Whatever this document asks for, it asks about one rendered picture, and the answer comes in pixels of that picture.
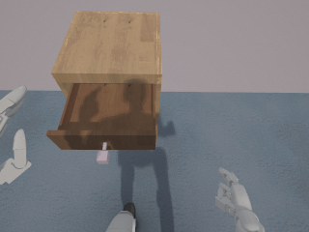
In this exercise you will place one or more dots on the right robot forearm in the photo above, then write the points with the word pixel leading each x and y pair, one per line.
pixel 247 221

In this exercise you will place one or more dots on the robot right hand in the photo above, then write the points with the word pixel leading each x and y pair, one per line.
pixel 236 197

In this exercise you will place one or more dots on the robot left thigh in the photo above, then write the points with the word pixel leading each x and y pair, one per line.
pixel 122 223

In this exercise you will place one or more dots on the robot left hand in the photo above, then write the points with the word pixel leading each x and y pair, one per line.
pixel 9 106

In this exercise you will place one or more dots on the robot left foot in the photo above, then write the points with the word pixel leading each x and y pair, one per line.
pixel 130 208

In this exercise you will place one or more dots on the drawer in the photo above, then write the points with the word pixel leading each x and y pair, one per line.
pixel 119 114

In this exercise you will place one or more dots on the cabinet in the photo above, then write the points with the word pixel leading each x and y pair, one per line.
pixel 111 47

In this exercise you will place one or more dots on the handle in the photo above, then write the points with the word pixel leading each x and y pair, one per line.
pixel 103 156

